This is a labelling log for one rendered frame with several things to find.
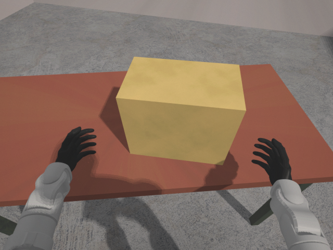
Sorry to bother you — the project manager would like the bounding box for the right robot hand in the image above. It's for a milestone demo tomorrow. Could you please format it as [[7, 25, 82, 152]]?
[[252, 138, 292, 185]]

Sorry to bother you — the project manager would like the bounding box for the right robot forearm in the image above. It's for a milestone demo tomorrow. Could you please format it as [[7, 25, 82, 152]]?
[[270, 179, 331, 250]]

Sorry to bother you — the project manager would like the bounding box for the table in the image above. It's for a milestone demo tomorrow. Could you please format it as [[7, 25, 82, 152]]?
[[0, 64, 333, 236]]

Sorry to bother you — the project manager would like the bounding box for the left robot forearm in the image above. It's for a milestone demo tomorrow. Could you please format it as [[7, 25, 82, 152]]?
[[3, 162, 72, 250]]

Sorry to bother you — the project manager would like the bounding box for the carton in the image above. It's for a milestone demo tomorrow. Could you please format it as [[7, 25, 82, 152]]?
[[116, 57, 246, 165]]

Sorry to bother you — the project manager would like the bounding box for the left robot hand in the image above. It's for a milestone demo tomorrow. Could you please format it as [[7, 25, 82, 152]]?
[[55, 127, 96, 172]]

